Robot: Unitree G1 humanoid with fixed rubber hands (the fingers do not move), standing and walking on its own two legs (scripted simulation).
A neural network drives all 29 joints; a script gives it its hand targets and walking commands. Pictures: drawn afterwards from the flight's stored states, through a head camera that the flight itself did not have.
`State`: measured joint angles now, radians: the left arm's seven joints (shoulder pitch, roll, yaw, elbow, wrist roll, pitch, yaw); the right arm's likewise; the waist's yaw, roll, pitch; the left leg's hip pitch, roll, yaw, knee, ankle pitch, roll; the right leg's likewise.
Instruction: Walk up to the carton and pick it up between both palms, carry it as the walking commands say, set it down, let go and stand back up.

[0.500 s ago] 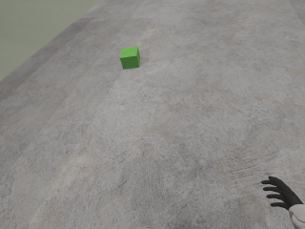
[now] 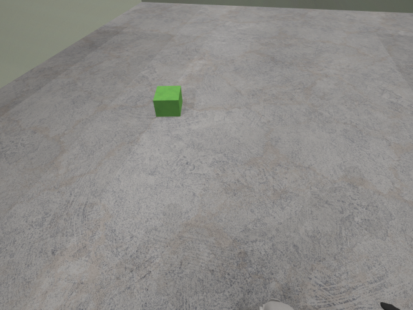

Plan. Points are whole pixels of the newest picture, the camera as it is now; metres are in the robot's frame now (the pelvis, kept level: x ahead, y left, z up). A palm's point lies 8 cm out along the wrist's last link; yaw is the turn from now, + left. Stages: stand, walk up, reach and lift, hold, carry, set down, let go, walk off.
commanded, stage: walk up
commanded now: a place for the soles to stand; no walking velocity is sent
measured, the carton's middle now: (168, 101) +1.87 +0.45 -0.69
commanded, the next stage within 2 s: none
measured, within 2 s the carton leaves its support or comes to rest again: neither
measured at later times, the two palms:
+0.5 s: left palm (77, 241) +0.29 +0.35 -0.07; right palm (339, 189) +0.45 -0.31 -0.07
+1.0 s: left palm (98, 164) +0.54 +0.40 -0.08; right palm (314, 159) +0.60 -0.29 -0.10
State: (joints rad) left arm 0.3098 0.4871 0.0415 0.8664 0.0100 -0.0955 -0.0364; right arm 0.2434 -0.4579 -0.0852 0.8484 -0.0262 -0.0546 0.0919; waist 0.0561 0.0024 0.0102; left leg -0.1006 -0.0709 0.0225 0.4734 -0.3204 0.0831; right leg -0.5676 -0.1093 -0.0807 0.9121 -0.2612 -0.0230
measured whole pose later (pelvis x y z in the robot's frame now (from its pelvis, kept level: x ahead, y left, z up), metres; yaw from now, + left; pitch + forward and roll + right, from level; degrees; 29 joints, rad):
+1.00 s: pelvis +0.50 +0.04 -0.01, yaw +1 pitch +0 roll +1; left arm 0.28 0.50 0.04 0.87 0.01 -0.09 -0.02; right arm 0.27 -0.48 -0.10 0.81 -0.03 -0.05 0.09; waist 0.04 0.02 0.07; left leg -0.15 -0.05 0.03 0.56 -0.41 0.04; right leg -0.46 -0.08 -0.06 0.61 -0.24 0.00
